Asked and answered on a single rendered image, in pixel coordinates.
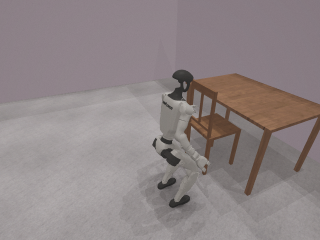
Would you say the humanoid robot torso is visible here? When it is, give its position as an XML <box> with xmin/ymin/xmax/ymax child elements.
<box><xmin>154</xmin><ymin>92</ymin><xmax>187</xmax><ymax>159</ymax></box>

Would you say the robot right forearm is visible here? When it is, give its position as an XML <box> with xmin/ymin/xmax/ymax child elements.
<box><xmin>179</xmin><ymin>134</ymin><xmax>201</xmax><ymax>161</ymax></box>

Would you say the left robot upper arm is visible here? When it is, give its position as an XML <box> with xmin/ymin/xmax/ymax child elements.
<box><xmin>160</xmin><ymin>92</ymin><xmax>171</xmax><ymax>114</ymax></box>

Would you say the right robot upper arm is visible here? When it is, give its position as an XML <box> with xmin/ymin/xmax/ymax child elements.
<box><xmin>174</xmin><ymin>102</ymin><xmax>194</xmax><ymax>142</ymax></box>

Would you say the chair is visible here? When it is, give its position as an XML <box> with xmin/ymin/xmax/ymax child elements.
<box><xmin>185</xmin><ymin>79</ymin><xmax>241</xmax><ymax>175</ymax></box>

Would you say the table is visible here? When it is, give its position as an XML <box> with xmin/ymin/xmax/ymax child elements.
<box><xmin>184</xmin><ymin>73</ymin><xmax>320</xmax><ymax>196</ymax></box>

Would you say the robot right hand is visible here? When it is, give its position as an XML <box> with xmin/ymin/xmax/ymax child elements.
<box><xmin>195</xmin><ymin>156</ymin><xmax>211</xmax><ymax>173</ymax></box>

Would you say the robot right shin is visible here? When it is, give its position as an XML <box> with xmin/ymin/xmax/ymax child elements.
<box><xmin>174</xmin><ymin>171</ymin><xmax>200</xmax><ymax>202</ymax></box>

